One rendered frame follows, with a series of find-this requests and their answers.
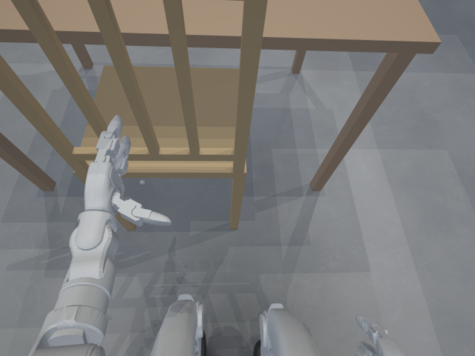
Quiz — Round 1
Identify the left robot hand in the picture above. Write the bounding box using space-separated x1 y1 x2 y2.
84 115 171 227

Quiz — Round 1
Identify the table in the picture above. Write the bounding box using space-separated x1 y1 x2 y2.
0 0 442 191

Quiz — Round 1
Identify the right robot shin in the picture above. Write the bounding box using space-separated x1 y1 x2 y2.
261 303 283 356

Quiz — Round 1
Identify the chair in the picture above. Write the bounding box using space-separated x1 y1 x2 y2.
0 0 268 231

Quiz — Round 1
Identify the robot left forearm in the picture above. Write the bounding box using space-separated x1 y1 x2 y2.
28 210 119 356

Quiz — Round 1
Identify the right robot hand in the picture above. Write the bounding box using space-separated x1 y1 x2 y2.
356 314 405 356

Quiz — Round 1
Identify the robot right thigh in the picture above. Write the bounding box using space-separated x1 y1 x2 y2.
260 309 321 356

